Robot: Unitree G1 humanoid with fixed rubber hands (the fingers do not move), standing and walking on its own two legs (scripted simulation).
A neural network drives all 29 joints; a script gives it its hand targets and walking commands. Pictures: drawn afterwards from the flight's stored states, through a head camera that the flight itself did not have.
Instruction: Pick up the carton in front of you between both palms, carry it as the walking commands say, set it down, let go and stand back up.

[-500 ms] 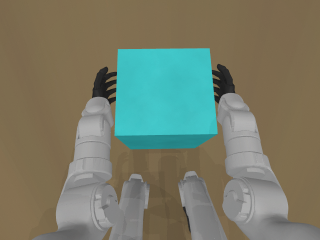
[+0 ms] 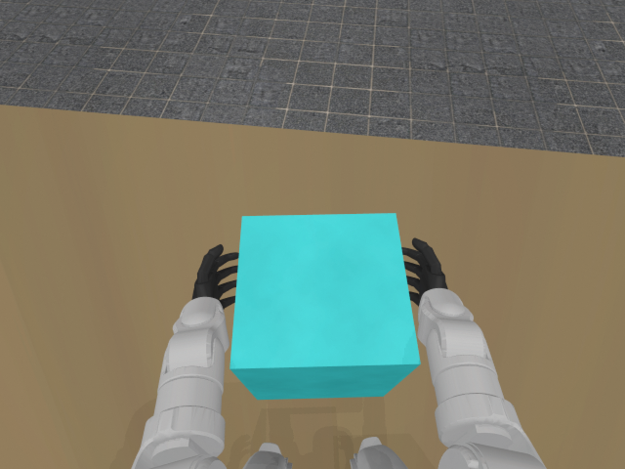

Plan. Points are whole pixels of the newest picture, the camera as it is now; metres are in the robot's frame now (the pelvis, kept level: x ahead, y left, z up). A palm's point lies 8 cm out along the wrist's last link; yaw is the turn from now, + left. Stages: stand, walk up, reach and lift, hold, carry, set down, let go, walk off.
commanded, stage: reach and lift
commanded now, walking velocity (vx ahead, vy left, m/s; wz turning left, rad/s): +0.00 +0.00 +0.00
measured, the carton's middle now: (319, 315) +0.35 +0.00 -0.10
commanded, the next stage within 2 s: hold in 1.40 s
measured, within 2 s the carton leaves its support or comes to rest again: neither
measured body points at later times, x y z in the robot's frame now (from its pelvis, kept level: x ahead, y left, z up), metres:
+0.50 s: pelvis +0.02 +0.00 +0.06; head -0.01 +0.00 +0.51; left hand +0.32 +0.15 +0.08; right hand +0.32 -0.15 +0.08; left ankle +0.03 +0.13 -0.68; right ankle +0.04 -0.13 -0.68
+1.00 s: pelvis +0.02 +0.00 +0.07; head +0.00 +0.00 +0.52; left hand +0.33 +0.15 +0.09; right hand +0.33 -0.15 +0.09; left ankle +0.03 +0.13 -0.68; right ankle +0.04 -0.13 -0.68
